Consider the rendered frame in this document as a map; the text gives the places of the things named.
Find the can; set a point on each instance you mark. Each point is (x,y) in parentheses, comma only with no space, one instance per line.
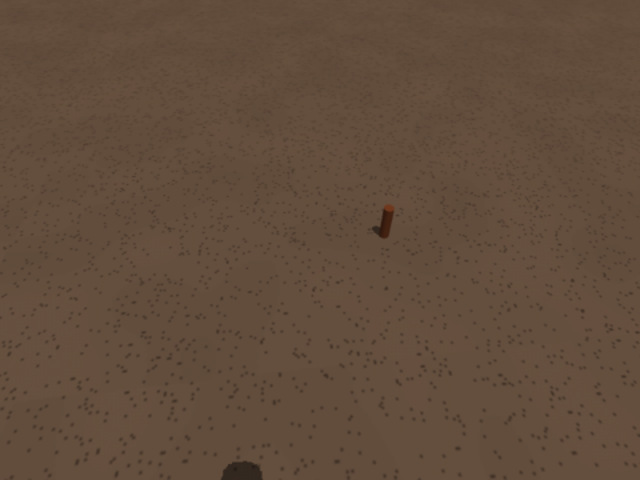
(386,221)

